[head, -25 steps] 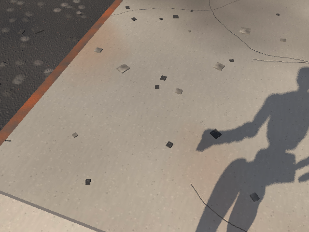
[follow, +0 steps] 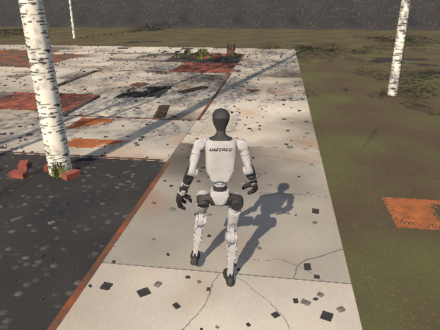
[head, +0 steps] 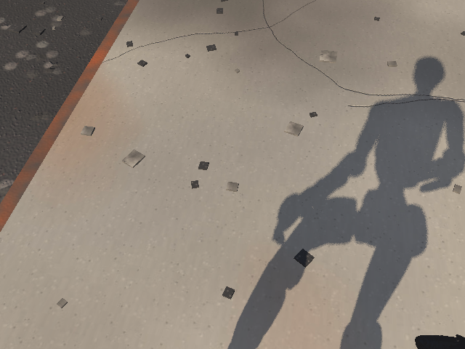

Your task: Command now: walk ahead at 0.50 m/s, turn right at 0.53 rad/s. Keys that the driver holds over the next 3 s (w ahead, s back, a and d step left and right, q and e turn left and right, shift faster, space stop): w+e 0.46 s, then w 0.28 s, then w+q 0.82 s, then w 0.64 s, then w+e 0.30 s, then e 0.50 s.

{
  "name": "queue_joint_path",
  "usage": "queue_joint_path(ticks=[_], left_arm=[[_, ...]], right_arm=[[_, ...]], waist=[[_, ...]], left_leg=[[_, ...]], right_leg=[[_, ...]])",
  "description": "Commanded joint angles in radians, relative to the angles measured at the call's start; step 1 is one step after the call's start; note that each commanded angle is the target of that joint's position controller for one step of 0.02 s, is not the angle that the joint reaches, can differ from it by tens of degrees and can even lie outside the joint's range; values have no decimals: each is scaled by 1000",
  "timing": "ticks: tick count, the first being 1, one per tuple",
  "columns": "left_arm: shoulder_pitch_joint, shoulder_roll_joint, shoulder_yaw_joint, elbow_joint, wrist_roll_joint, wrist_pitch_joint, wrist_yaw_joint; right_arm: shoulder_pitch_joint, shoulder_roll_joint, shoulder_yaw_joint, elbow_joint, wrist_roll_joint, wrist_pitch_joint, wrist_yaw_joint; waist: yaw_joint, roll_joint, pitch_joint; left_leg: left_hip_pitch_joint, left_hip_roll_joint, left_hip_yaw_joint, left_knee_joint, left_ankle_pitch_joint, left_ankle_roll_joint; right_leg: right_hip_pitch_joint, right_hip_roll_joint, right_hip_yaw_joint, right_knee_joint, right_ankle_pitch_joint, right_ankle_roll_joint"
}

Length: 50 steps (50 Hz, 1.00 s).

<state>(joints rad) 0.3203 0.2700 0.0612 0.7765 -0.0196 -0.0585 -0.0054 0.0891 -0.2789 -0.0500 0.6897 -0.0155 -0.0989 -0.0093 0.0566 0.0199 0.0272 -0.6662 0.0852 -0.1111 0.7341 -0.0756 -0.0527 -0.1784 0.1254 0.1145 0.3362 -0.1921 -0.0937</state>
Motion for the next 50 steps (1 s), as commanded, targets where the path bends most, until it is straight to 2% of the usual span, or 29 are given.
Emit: queue_joint_path(ticks=[1,5,7,8,9,10,11,12,13,14,16,19,22,25,27,30,32,33,34,35,36,37,38,39,40,41,43,46,50], left_arm=[[18,173,47,-64,-8,-1,15],[48,165,48,-66,-9,15,21],[17,153,45,-81,-5,19,21],[3,114,32,-96,1,15,18],[12,53,10,-120,21,9,16],[153,31,-1,-150,-14,0,15],[132,139,18,-116,-23,2,18],[24,179,31,-130,-14,9,17],[-22,163,31,-140,-4,14,16],[-50,150,34,-154,3,15,12],[-36,114,32,-162,-11,24,0],[-75,83,24,-184,-4,35,-2],[-123,74,18,-194,-2,32,-10],[-221,47,4,-212,0,18,-26],[-280,36,-3,-231,-1,12,-36],[-331,54,0,-263,-4,7,-48],[-272,90,18,-259,5,6,-48],[-147,124,39,-226,8,7,-44],[3,181,68,-182,9,12,-32],[131,299,94,-168,22,18,-13],[138,287,81,-167,9,14,-15],[107,218,57,-165,14,8,-23],[52,181,46,-159,14,3,-23],[-11,146,34,-153,14,-2,-24],[-58,108,23,-155,20,-10,-26],[-85,101,22,-153,26,-18,-27],[-98,106,27,-133,29,-40,-26],[-77,116,34,-96,40,-54,-13],[-69,131,37,-70,34,-53,1]], right_arm=[[-93,-52,-9,-82,12,-17,8],[-119,-100,-27,-102,24,-35,23],[-22,-126,-44,-81,25,-46,22],[83,-159,-58,-66,12,-50,14],[245,-223,-74,-54,1,-48,4],[301,-277,-88,-13,-3,-32,13],[266,-173,-67,-38,14,-26,16],[232,-122,-52,-44,17,-19,11],[188,-111,-44,-46,8,-13,12],[159,-94,-38,-38,5,-9,12],[140,-82,-34,-26,2,-14,11],[147,-114,-46,4,8,-23,12],[151,-140,-54,29,6,-17,8],[181,-155,-54,57,14,-8,7],[219,-171,-55,81,25,-1,10],[255,-199,-63,114,45,15,14],[247,-225,-67,126,53,26,9],[236,-226,-64,130,55,32,5],[248,-197,-50,128,44,30,-1],[302,-105,-15,81,10,15,5],[332,-79,2,94,17,-9,16],[238,-167,-26,76,56,-21,26],[168,-158,-21,54,71,-24,27],[150,-145,-20,58,55,-19,22],[163,-147,-26,69,41,-5,18],[202,-132,-25,82,42,12,20],[231,-96,-21,98,44,38,16],[161,-83,-22,77,40,48,9],[67,-59,-15,53,36,36,29]], waist=[[14,-98,-48],[5,-125,-50],[-57,-149,-75],[-112,-132,-157],[-168,2,-299],[-93,360,-379],[-120,209,-283],[-146,108,-164],[-126,39,-100],[-108,42,-51],[-77,94,-30],[-71,71,-15],[-80,49,-14],[-118,35,8],[-138,32,27],[-134,47,51],[-76,79,2],[2,76,-72],[69,59,-166],[72,-145,-322],[46,-240,-478],[72,-145,-375],[52,-130,-232],[11,-76,-145],[-26,-92,-104],[-56,-113,-90],[-81,-104,-67],[-68,-76,-12],[-35,-70,17]], left_leg=[[175,-83,65,-151,161,-14],[206,-101,27,-258,56,16],[343,-97,42,-317,23,59],[531,-29,-1,-305,19,104],[795,158,-185,-288,-9,171],[1030,348,-645,-376,-234,323],[966,332,-647,-412,-418,296],[849,285,-478,-421,-384,252],[730,241,-360,-441,-258,233],[649,205,-279,-466,-168,230],[560,165,-158,-517,-87,226],[544,176,-54,-562,27,252],[580,172,51,-568,126,245],[583,148,143,-567,150,222],[605,157,165,-568,144,219],[691,200,167,-534,224,212],[731,204,193,-418,523,191],[706,178,237,-269,661,167],[570,137,271,-66,603,132],[186,37,286,332,122,68],[3,-90,110,573,-509,46],[-95,-35,28,634,-474,59],[-123,5,52,603,-403,71],[-91,44,59,527,-327,71],[-28,71,50,471,-274,67],[34,81,42,454,-233,62],[57,75,34,426,-178,44],[-31,60,-8,311,-41,25],[-16,29,34,71,178,37]], right_leg=[[-99,-198,160,-75,190,-125],[24,-244,291,29,116,-103],[25,-229,313,114,148,-73],[-30,-184,270,255,165,-41],[-174,-106,159,545,-39,2],[-513,-20,59,819,-429,48],[-618,-106,80,937,-376,64],[-640,-134,52,963,-278,72],[-607,-165,27,946,-208,81],[-592,-190,24,903,-163,86],[-533,-224,2,863,-126,89],[-567,-241,-11,793,-65,108],[-583,-247,-21,663,64,117],[-520,-225,-66,472,195,100],[-484,-205,-99,380,198,84],[-468,-180,-126,289,97,45],[-339,-129,-167,238,19,5],[-150,-90,-195,178,71,-23],[117,-95,-162,189,131,-50],[525,-367,242,217,148,-177],[622,-527,651,42,56,-293],[541,-494,540,12,10,-245],[391,-455,372,3,52,-205],[241,-412,259,-25,114,-175],[132,-378,179,-60,163,-155],[57,-366,137,-102,160,-150],[-9,-366,65,-165,189,-159],[3,-362,-40,-204,239,-141],[45,-334,-173,-220,260,-90]])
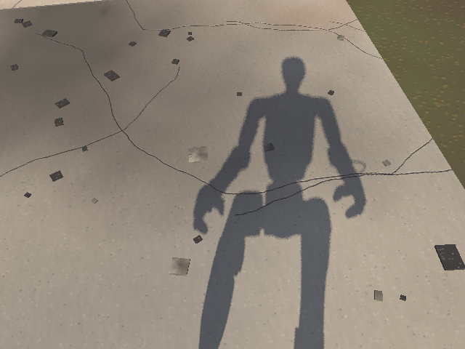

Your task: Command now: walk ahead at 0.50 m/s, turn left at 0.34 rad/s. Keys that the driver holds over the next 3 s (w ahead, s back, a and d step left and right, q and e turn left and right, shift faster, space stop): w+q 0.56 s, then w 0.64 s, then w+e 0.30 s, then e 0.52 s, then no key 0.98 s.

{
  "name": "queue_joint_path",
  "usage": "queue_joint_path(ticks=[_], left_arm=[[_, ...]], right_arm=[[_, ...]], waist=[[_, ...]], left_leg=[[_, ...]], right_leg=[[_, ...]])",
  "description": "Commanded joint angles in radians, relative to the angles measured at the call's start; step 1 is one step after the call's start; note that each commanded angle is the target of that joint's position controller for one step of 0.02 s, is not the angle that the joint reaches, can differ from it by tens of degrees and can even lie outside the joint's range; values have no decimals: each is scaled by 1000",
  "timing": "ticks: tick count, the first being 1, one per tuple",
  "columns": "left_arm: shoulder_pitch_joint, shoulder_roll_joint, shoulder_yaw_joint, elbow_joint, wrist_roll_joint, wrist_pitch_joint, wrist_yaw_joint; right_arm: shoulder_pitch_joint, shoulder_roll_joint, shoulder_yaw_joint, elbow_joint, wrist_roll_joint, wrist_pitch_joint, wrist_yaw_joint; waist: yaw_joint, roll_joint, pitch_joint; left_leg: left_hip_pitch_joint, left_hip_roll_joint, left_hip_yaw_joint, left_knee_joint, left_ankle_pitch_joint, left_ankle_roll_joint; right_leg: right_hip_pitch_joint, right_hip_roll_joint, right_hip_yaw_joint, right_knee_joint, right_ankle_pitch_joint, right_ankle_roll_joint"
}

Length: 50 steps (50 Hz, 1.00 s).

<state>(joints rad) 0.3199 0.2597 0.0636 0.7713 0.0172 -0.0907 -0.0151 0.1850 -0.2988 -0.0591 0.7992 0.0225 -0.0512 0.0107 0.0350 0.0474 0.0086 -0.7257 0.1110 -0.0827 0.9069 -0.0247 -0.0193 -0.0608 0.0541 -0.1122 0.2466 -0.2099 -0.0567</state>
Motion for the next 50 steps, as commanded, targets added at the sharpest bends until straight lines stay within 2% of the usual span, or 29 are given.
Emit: queue_joint_path(ticks=[1,4,7,9,10,11,12,13,14,15,16,17,18,22,26,29,32,34,35,36,37,38,39,40,41,42,44,47,50], left_arm=[[-55,149,36,-56,-5,-19,14],[-5,165,44,-21,-16,-5,20],[2,187,54,-3,-30,21,27],[-20,219,62,-9,-32,38,39],[-32,227,62,-12,-32,48,45],[-37,215,54,-17,-34,50,51],[3,145,30,-47,-9,36,52],[50,58,-4,-84,-4,0,35],[-47,149,14,-96,-36,-35,14],[-115,157,13,-119,-59,-51,6],[-134,142,9,-120,-42,-58,12],[-140,158,20,-115,-16,-52,19],[-119,159,25,-114,-11,-39,18],[-136,114,13,-126,1,-5,24],[-286,79,-5,-156,-6,-12,15],[-346,100,0,-172,-22,-23,1],[-326,130,12,-168,-22,-38,-13],[-225,150,28,-143,-16,-46,-9],[-117,184,42,-127,-3,-51,-4],[22,260,60,-114,9,-51,0],[111,292,75,-55,-7,-36,-14],[91,200,51,-67,-32,-33,-15],[33,157,36,-74,-28,-26,-10],[-12,142,26,-80,-15,-20,-9],[-43,125,19,-78,-10,-17,-8],[-57,112,12,-77,-4,-18,-6],[-50,110,10,-63,-14,-23,-5],[-26,156,22,-37,-23,-20,2],[4,175,24,-13,-31,-9,6]], right_arm=[[-65,-30,-1,-69,-3,-13,16],[-143,-19,7,-112,-3,-14,34],[-173,-33,3,-155,-4,-13,53],[-110,-68,-16,-162,-5,-8,58],[-3,-103,-36,-143,-4,-5,55],[155,-161,-68,-108,-1,-2,42],[272,-265,-99,-91,0,8,18],[223,-298,-94,-119,4,-3,22],[238,-215,-71,-127,-2,-8,26],[209,-169,-60,-125,-3,-14,23],[145,-151,-53,-133,-3,-15,22],[90,-113,-42,-147,-7,-16,19],[60,-105,-36,-166,-18,-15,14],[61,-143,-47,-166,-13,-18,-7],[106,-154,-52,-148,-2,-5,-23],[156,-154,-52,-127,3,4,-26],[176,-135,-47,-111,-2,7,-27],[157,-121,-43,-114,-7,10,-24],[152,-82,-28,-124,-13,7,-20],[232,-29,-8,-138,-27,0,-21],[334,-14,1,-135,7,-11,-21],[253,-113,-17,-125,16,-13,-22],[127,-141,-25,-151,10,-12,-21],[66,-127,-21,-167,-6,-13,-20],[48,-109,-22,-176,-16,-17,-17],[61,-91,-21,-174,-15,-18,-13],[81,-60,-14,-165,-12,-15,-9],[1,-30,1,-189,-20,-17,-8],[-88,-11,11,-202,-17,-25,0]], waist=[[3,-92,49],[39,-79,81],[31,-95,78],[-17,-138,8],[-79,-142,-57],[-164,-113,-141],[-178,59,-248],[-90,224,-372],[-160,99,-375],[-153,53,-242],[-102,-47,-142],[-69,-44,-98],[-39,-20,-78],[-20,-11,-39],[-83,29,-21],[-110,45,-23],[-98,70,-22],[-37,85,-44],[14,57,-135],[28,-118,-286],[5,-413,-340],[42,-252,-220],[55,-156,-102],[38,-100,-40],[12,-100,-6],[-12,-129,-6],[-26,-153,-19],[-10,-124,-4],[22,-121,8]], left_leg=[[47,-1,26,-147,150,8],[9,-11,56,-243,124,34],[0,-38,104,-287,-15,74],[130,-105,171,-281,-127,114],[273,-150,196,-295,-149,140],[526,-178,172,-354,-86,181],[852,21,-164,-369,-74,275],[1100,222,-728,-535,-193,464],[1115,208,-693,-589,-259,417],[998,172,-538,-590,-226,373],[835,127,-428,-596,-135,337],[718,95,-353,-612,-31,320],[635,75,-323,-636,29,321],[483,30,-217,-677,154,323],[437,-39,-158,-653,34,254],[490,-10,-217,-613,-47,238],[590,43,-288,-538,-54,218],[604,19,-286,-445,67,189],[565,-31,-239,-282,106,157],[368,-129,-152,22,-138,106],[58,-218,-72,295,-558,50],[-55,-159,-120,389,-522,51],[-81,-121,-88,395,-431,54],[-56,-88,-53,359,-369,53],[-29,-54,-43,294,-319,51],[24,-31,-33,250,-289,49],[58,-20,-4,180,-273,38],[37,-6,24,10,-177,15],[86,-21,49,-180,-17,7]], right_leg=[[-58,-270,37,-136,275,-122],[53,-306,4,-111,305,-112],[163,-338,-22,-23,484,-88],[191,-334,-53,126,837,-60],[169,-314,-73,281,955,-40],[53,-271,-97,508,889,-2],[-257,-190,-105,855,450,50],[-604,28,85,1162,-364,97],[-715,-38,240,1194,-337,69],[-750,-79,221,1143,-265,46],[-719,-123,209,1033,-197,41],[-654,-151,204,949,-159,47],[-597,-162,205,921,-134,56],[-556,-150,166,731,-31,116],[-472,-89,152,417,243,135],[-436,-62,165,309,288,126],[-415,-71,176,258,218,82],[-280,-54,140,202,170,34],[-98,-119,193,220,175,-15],[211,-306,434,249,177,-118],[396,-453,875,89,-138,-253],[327,-436,891,35,-364,-220],[205,-397,742,27,-327,-178],[88,-355,630,11,-206,-167],[12,-319,559,-9,-114,-165],[-35,-288,500,-28,-40,-155],[-62,-265,424,-55,69,-164],[-67,-267,344,-87,197,-179],[-69,-240,259,-94,236,-154]])
Over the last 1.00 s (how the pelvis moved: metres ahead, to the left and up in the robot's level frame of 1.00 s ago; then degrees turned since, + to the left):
0.51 -0.12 0.00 -18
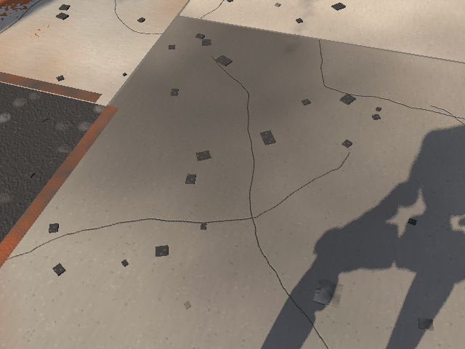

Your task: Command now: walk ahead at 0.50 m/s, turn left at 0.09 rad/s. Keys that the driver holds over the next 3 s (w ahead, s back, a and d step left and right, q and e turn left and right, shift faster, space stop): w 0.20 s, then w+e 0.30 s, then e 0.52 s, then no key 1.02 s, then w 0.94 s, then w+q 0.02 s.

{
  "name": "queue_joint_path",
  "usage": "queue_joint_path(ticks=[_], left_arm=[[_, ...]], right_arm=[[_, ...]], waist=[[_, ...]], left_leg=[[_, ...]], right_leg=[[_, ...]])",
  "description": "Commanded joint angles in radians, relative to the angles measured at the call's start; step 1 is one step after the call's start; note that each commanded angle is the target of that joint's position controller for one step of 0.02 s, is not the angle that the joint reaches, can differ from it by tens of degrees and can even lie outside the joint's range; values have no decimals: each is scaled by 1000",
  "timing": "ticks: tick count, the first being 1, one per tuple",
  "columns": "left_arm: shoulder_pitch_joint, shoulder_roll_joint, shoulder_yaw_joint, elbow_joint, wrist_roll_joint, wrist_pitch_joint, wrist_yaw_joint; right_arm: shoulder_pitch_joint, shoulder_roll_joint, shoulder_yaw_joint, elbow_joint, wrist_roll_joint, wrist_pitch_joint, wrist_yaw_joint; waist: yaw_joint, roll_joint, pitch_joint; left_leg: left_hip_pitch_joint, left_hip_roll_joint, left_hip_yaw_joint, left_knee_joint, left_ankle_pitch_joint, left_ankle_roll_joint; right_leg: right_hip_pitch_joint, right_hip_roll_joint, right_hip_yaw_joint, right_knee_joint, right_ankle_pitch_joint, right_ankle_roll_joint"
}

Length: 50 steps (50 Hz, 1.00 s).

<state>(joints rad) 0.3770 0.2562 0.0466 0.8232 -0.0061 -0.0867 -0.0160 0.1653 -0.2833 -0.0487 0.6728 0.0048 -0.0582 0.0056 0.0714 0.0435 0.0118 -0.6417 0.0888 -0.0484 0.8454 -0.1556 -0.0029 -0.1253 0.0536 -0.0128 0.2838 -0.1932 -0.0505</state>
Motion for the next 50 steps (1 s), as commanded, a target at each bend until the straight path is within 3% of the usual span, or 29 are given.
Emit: queue_joint_path(ticks=[1,4,7,9,10,11,12,13,14,15,17,19,21,24,28,32,34,35,36,37,38,39,40,41,42,43,45,47,50], left_arm=[[-39,183,41,-56,-11,-9,8],[18,191,41,-23,-17,2,7],[32,206,46,-2,-21,19,12],[5,224,50,0,-22,29,18],[2,207,43,-2,-20,31,20],[-5,157,21,-29,1,27,21],[116,40,-16,-46,2,8,16],[67,137,6,-29,-20,-6,12],[-23,185,24,-58,-41,-12,9],[-72,176,23,-68,-37,-11,11],[-70,154,30,-63,-21,9,13],[-40,112,26,-50,-24,35,15],[-71,98,27,-63,-21,49,18],[-134,87,26,-83,-17,47,11],[-279,53,11,-138,0,37,-16],[-308,79,23,-192,1,42,-46],[-221,123,45,-188,5,45,-54],[-113,161,67,-164,5,44,-50],[-16,222,92,-145,8,44,-30],[-22,323,106,-156,8,54,-3],[-42,325,95,-208,24,47,-9],[-78,260,85,-231,16,50,-14],[-136,216,73,-233,0,51,-11],[-174,187,65,-233,-10,56,-5],[-202,172,60,-238,-9,62,2],[-218,174,60,-246,4,68,6],[-233,188,67,-252,14,73,13],[-220,211,76,-251,10,81,26],[-235,216,78,-262,0,102,44]], right_arm=[[-96,-26,1,-80,4,-21,9],[-174,-33,-1,-102,14,-27,21],[-203,-53,-7,-122,16,-33,35],[-106,-87,-25,-99,9,-36,34],[29,-129,-48,-57,3,-34,26],[211,-198,-69,-27,-12,-32,14],[264,-275,-84,-12,-15,-24,14],[282,-179,-62,-10,-5,-21,13],[224,-147,-48,-8,-2,-23,10],[159,-124,-39,-10,-6,-25,10],[75,-75,-27,-5,-18,-38,16],[52,-69,-31,12,-17,-55,17],[52,-88,-39,35,-21,-64,12],[68,-105,-45,63,-24,-63,0],[76,-134,-49,84,-16,-44,-20],[105,-175,-62,104,8,-5,-37],[76,-197,-72,93,22,15,-50],[58,-191,-70,85,26,24,-54],[81,-169,-61,80,17,21,-53],[172,-48,-26,51,-49,11,-41],[230,-71,-11,39,-31,-6,-22],[140,-149,-31,38,1,-9,-12],[65,-144,-29,12,10,-5,-17],[41,-134,-29,20,-5,4,-31],[38,-146,-35,15,-14,18,-40],[49,-146,-38,14,-13,32,-41],[70,-113,-31,20,-16,42,-45],[52,-98,-26,19,-20,47,-50],[12,-97,-25,12,-15,57,-49]], waist=[[-4,-117,10],[23,-119,29],[8,-130,40],[-63,-134,-13],[-126,-116,-101],[-200,-30,-246],[-151,239,-373],[-195,162,-362],[-188,109,-210],[-157,51,-135],[-92,60,-55],[-63,57,-34],[-56,31,-3],[-69,11,16],[-113,-4,61],[-110,30,22],[-56,55,-35],[3,33,-89],[49,-45,-151],[-47,-306,-244],[-48,-293,-462],[7,-134,-446],[-11,-93,-314],[-38,-26,-219],[-66,-45,-176],[-90,-78,-154],[-106,-110,-147],[-98,-113,-167],[-84,-137,-172]], left_leg=[[27,-9,23,-170,154,-11],[57,-32,36,-258,194,-2],[70,-46,36,-320,115,34],[231,-82,69,-373,85,70],[432,-94,81,-383,100,100],[741,76,-99,-343,139,166],[1055,314,-540,-424,-41,315],[1022,313,-636,-503,-186,305],[899,282,-486,-527,-166,262],[767,240,-370,-553,-94,237],[583,179,-222,-627,16,213],[503,166,-136,-682,87,215],[482,169,-59,-711,161,215],[516,151,48,-722,230,198],[510,122,190,-683,434,159],[648,164,217,-547,623,131],[678,165,222,-389,801,105],[655,134,237,-231,788,78],[537,69,253,6,587,21],[200,-68,242,351,-335,-46],[11,-185,14,619,-596,-76],[-23,-117,-79,623,-498,-56],[-59,-86,-59,553,-407,-44],[-51,-53,-52,476,-349,-48],[1,-38,-57,412,-312,-50],[62,-41,-54,368,-294,-49],[115,-60,-32,258,-280,-63],[129,-75,-33,167,-245,-79],[152,-86,-48,72,-157,-89]], right_leg=[[-5,-233,140,-127,224,-152],[37,-258,137,-108,224,-142],[119,-299,152,-60,281,-122],[134,-284,120,58,498,-94],[89,-238,79,216,596,-69],[-110,-185,47,504,385,-31],[-500,-18,19,857,-274,33],[-613,-45,144,982,-383,28],[-668,-87,141,1004,-302,21],[-640,-130,116,965,-216,24],[-550,-178,121,887,-116,36],[-498,-184,121,862,-76,50],[-536,-185,134,819,-9,63],[-579,-177,138,678,149,68],[-495,-144,27,430,302,57],[-465,-103,-22,338,198,21],[-360,-48,-62,319,93,-15],[-228,-13,-69,250,135,-43],[-27,-33,2,170,378,-83],[275,-277,326,289,920,-203],[448,-457,723,205,853,-413],[393,-397,613,159,713,-369],[273,-341,501,139,584,-314],[138,-296,443,109,493,-269],[24,-270,414,81,440,-252],[-62,-246,399,56,403,-238],[-142,-218,361,47,439,-231],[-155,-205,357,54,420,-224],[-185,-175,382,43,164,-187]])
Over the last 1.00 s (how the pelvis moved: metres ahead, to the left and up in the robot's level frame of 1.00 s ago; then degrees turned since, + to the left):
0.56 0.11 0.00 25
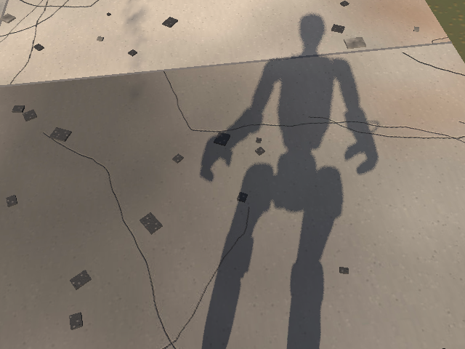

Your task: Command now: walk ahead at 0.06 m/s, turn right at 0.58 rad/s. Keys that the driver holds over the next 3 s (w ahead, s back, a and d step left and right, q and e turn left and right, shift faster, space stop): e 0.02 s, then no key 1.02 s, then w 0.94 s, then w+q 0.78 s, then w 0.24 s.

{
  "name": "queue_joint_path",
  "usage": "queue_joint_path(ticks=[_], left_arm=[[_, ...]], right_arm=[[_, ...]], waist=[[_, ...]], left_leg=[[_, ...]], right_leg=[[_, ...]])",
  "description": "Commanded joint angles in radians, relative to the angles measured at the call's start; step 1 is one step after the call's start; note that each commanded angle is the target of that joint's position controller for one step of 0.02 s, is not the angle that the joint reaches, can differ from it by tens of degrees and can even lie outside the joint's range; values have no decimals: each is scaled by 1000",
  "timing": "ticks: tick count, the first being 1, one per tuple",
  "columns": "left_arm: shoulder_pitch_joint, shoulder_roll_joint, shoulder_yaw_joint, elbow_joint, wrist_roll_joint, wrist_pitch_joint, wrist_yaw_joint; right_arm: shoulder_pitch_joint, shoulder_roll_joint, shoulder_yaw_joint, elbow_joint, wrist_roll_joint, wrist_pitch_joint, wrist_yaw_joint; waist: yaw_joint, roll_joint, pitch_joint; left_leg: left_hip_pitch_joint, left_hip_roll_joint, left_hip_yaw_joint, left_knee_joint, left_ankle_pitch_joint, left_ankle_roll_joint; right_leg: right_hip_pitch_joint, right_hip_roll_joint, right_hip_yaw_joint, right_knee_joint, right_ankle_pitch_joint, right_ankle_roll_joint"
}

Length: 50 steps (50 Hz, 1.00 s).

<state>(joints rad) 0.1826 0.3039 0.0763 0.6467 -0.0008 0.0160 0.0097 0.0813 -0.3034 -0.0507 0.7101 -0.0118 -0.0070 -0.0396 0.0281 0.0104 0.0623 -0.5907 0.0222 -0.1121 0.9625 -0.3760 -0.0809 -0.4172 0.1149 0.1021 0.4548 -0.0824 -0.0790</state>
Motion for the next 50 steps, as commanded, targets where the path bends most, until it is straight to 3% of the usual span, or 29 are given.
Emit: queue_joint_path(ticks=[1,3,6,8,9,10,11,12,13,14,15,17,19,21,23,24,25,26,27,28,30,35,50], left_arm=[[-45,166,48,-89,-5,5,21],[-48,153,43,-91,1,12,22],[-25,132,33,-83,6,19,15],[-33,113,20,-80,-1,25,13],[4,90,12,-68,-2,24,14],[52,45,-2,-65,12,21,13],[36,74,10,-93,1,10,12],[0,141,27,-86,14,2,15],[-9,164,41,-72,2,4,15],[12,140,41,-46,0,14,19],[19,119,36,-40,4,23,21],[25,49,13,-29,0,29,17],[-20,4,-7,-36,-2,23,11],[-22,18,-3,-26,-12,21,8],[7,37,0,1,-5,19,6],[8,76,5,-6,6,20,11],[15,141,17,-9,13,23,20],[8,108,14,19,16,22,11],[-9,59,3,9,18,17,2],[-9,42,-4,19,25,11,2],[-8,54,-4,30,20,-3,3],[15,38,-14,60,16,-16,12],[56,16,-23,184,8,-28,18]], right_arm=[[79,-76,-23,-30,4,6,-2],[71,-76,-23,-32,7,3,2],[62,-77,-23,-41,10,-13,15],[103,-64,-23,-32,8,-25,27],[110,-82,-28,-35,-5,-29,30],[110,-149,-37,-50,-27,-28,28],[86,-175,-43,-35,-49,-23,29],[60,-128,-34,-57,-43,-27,27],[53,-122,-34,-57,-28,-29,24],[41,-123,-34,-57,-12,-28,21],[30,-110,-30,-53,3,-28,19],[23,-77,-18,-43,5,-18,21],[47,-72,-19,-31,3,-5,23],[85,-89,-22,-15,8,5,24],[112,-81,-17,-1,20,3,27],[134,-73,-11,5,13,-10,31],[156,-67,-8,2,-10,-28,43],[149,-35,0,9,-11,-36,45],[88,-65,-4,13,-14,-35,44],[62,-60,-5,13,-10,-31,41],[67,-53,-5,21,-6,-15,31],[86,-43,-7,61,-2,-8,19],[122,-43,-15,203,7,1,-1]], waist=[[-35,-117,-210],[-24,-146,-196],[-4,-170,-194],[-36,-166,-187],[-36,-134,-174],[0,48,-181],[29,274,-116],[-14,221,-116],[-19,168,-112],[-10,126,-112],[-10,124,-103],[-2,128,-107],[-35,175,-130],[-47,195,-147],[-33,169,-136],[-42,119,-150],[-78,-11,-172],[-81,-128,-181],[-46,-86,-136],[-43,-69,-117],[-45,-70,-71],[-46,-60,-45],[-42,-17,-42]], left_leg=[[109,-25,12,-78,79,-11],[133,-20,18,-139,89,-7],[190,-19,35,-248,63,13],[304,-25,64,-450,161,48],[377,22,28,-549,238,78],[443,213,-157,-621,348,147],[360,334,-334,-659,441,300],[327,348,-361,-674,422,351],[346,309,-306,-657,418,333],[365,266,-243,-639,418,302],[383,252,-213,-623,452,288],[387,185,-112,-601,527,261],[424,152,-69,-572,572,253],[460,158,-84,-548,578,262],[425,142,-85,-539,516,221],[372,133,-81,-537,435,173],[313,78,-23,-498,349,130],[370,21,55,-514,222,82],[383,13,67,-491,202,55],[386,13,70,-486,212,54],[380,14,67,-484,235,60],[391,13,66,-490,227,57],[408,13,69,-509,256,47]], right_leg=[[94,-226,281,-135,-36,-147],[91,-225,291,-131,-124,-135],[125,-241,329,-87,-81,-131],[119,-223,328,-34,-45,-99],[86,-186,304,5,-94,-55],[16,-89,189,179,-300,14],[-70,8,43,268,-470,61],[-57,-37,63,430,-500,101],[-76,-32,60,525,-472,117],[-83,-38,57,575,-448,136],[-97,-52,62,597,-418,151],[-38,-73,9,494,-391,169],[41,-96,-48,307,-375,175],[113,-95,-73,128,-292,169],[240,-97,-71,-107,-65,134],[322,-150,-9,-101,35,107],[382,-225,49,-16,227,67],[282,-209,41,-3,50,27],[229,-188,41,-27,-45,26],[199,-185,40,-40,-84,37],[164,-173,32,-43,-89,53],[137,-164,28,-46,-126,61],[167,-136,-5,-47,-92,64]])
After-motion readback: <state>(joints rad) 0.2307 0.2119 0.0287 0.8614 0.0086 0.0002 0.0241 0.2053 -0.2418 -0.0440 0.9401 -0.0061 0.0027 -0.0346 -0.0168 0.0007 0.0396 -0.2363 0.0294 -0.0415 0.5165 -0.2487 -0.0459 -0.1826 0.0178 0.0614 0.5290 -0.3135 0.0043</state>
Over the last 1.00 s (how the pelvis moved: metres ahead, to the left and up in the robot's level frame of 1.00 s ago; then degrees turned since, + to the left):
0.44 0.00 -0.01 -23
